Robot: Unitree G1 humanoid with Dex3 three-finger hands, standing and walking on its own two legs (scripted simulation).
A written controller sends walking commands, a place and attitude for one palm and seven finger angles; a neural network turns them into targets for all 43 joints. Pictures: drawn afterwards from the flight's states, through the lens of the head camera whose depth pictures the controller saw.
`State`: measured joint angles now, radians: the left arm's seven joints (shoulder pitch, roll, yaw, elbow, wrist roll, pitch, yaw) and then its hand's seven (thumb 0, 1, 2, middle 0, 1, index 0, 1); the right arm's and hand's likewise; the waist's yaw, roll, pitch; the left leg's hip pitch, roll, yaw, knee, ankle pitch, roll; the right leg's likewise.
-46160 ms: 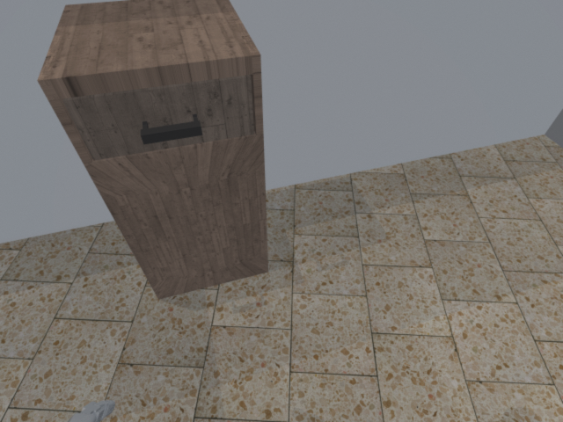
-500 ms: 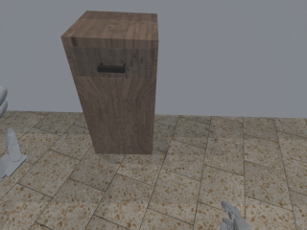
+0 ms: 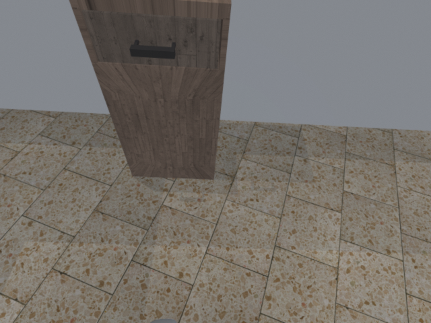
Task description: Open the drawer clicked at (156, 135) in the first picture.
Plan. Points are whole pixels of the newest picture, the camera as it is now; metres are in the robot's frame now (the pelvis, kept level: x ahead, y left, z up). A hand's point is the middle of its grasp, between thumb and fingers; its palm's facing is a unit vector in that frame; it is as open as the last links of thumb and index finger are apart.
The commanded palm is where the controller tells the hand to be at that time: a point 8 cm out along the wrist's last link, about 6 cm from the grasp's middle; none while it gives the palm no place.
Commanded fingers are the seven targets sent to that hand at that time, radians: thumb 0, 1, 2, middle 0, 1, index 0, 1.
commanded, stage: let the arm hang, fingers relaxed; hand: left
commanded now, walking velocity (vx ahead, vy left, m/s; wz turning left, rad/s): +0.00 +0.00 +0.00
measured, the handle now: (154, 48) +0.84 +0.21 +0.02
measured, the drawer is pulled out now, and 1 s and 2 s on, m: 0.00 0.00 0.00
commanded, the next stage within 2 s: look to check the result in 0.76 s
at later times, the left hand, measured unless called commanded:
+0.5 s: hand out of the picture +0.08 +0.23 -0.13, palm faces -0.01 -0.94 -0.34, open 7.4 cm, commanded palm none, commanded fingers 0.00 0.90 0.90 -0.20 -0.30 -0.20 -0.30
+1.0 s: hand out of the picture +0.09 +0.23 -0.14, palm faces -0.03 -0.95 -0.32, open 7.4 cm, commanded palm none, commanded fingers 0.00 0.90 0.90 -0.20 -0.30 -0.20 -0.30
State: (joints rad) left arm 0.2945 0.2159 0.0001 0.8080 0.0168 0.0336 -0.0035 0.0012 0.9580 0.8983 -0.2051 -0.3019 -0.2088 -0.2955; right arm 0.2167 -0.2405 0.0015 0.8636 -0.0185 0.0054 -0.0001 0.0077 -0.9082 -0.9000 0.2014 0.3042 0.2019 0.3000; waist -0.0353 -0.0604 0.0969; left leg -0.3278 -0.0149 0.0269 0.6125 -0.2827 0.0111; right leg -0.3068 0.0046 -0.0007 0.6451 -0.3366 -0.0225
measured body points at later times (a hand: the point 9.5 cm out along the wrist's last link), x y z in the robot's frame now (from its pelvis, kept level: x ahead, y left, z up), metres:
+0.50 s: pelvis +0.01 +0.00 +0.02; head +0.01 -0.02 +0.47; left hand +0.08 +0.28 -0.11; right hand +0.06 -0.27 -0.13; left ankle +0.03 +0.11 -0.73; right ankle +0.00 -0.11 -0.73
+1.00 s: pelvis +0.02 -0.01 +0.02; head +0.04 -0.01 +0.47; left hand +0.09 +0.28 -0.11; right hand +0.07 -0.30 -0.12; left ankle +0.03 +0.11 -0.73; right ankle +0.00 -0.11 -0.73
